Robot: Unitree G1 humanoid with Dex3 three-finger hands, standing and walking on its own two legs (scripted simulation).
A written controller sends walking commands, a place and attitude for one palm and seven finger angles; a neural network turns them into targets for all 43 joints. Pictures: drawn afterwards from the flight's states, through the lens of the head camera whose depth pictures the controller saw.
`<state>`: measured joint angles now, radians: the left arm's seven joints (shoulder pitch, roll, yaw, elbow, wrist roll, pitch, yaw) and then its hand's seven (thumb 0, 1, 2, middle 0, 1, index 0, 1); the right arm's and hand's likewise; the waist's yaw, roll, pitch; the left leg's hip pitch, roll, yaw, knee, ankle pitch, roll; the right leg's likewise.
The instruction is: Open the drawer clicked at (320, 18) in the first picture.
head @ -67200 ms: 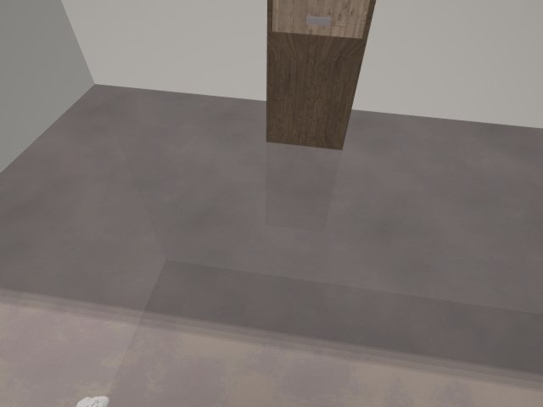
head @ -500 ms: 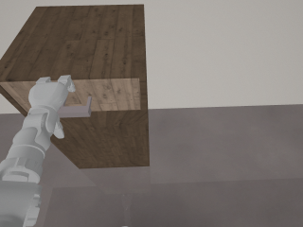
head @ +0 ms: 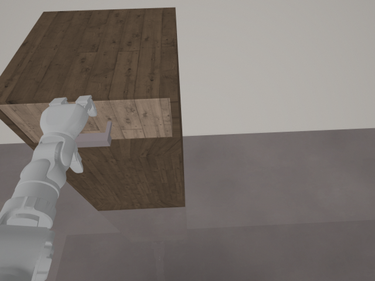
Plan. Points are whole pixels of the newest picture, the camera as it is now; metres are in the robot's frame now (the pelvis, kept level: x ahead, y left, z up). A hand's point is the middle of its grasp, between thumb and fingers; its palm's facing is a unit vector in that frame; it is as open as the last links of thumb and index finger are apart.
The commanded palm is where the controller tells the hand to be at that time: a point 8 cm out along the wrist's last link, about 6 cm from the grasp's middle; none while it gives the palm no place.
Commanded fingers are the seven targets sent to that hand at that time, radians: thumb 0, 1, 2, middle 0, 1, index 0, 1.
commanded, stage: lower the fingers behind the handle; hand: left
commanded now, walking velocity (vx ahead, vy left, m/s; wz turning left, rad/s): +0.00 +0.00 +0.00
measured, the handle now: (91, 132) +0.48 +0.26 -0.02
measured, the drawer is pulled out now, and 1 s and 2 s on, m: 0.00 0.00 0.00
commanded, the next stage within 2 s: lift the hand off the handle in 1.64 s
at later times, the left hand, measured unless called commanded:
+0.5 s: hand (78, 144) +0.43 +0.27 +0.02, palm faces -0.07 -0.01 -1.00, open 13.8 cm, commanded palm +0.41 +0.27 +0.07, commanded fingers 0.00 -0.50 0.30 -0.30 -1.20 -0.30 -1.20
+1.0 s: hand (81, 148) +0.43 +0.27 +0.00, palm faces -0.04 -0.01 -1.00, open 13.8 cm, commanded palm +0.40 +0.26 +0.04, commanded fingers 0.00 -0.50 0.30 -0.30 -1.20 -0.30 -1.20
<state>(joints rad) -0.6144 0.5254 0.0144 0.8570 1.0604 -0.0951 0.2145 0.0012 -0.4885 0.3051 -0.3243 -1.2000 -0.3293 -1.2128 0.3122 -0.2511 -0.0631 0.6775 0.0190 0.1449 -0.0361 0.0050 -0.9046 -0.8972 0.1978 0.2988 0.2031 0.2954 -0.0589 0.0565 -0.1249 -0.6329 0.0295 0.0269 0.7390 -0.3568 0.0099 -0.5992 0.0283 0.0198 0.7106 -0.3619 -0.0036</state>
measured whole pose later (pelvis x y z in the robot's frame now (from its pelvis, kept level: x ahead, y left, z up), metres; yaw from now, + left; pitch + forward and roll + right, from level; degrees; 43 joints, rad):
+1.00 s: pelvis -0.02 +0.01 -0.02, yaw +0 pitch +19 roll -2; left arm -0.65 0.51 0.00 0.94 1.11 -0.11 0.34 0.00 -0.49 0.30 -0.30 -1.22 -0.32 -1.20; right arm 0.31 -0.24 -0.07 0.71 0.00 0.14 -0.02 0.00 -0.90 -0.90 0.20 0.30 0.20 0.30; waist -0.07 0.04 -0.16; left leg -0.83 0.03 0.02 0.90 -0.40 0.02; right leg -0.78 0.03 0.01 0.85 -0.40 0.01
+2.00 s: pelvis -0.04 +0.00 -0.04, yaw +1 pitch +22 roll -2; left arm -0.86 0.58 -0.06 1.05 1.09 -0.09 0.28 0.00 -0.49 0.30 -0.38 -1.42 -0.34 -1.24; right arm 0.34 -0.26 -0.02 0.67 0.02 0.10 -0.05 0.00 -0.90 -0.90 0.20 0.30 0.20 0.30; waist -0.10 0.04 -0.16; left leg -1.00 0.03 -0.01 1.02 -0.40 0.02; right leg -0.95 0.03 -0.02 0.98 -0.41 0.00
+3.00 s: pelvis +0.00 +0.01 +0.01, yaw +2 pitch +12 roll -1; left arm -0.71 0.51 -0.08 0.80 1.02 -0.05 0.13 0.00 -0.49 0.30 -0.34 -1.20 -0.37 -1.22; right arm 0.27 -0.25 -0.04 0.66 0.02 0.12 -0.04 0.00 -0.90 -0.90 0.20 0.30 0.20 0.30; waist -0.04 0.06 -0.12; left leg -0.57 0.01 0.00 0.70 -0.35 0.02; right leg -0.52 0.01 0.00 0.66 -0.35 0.01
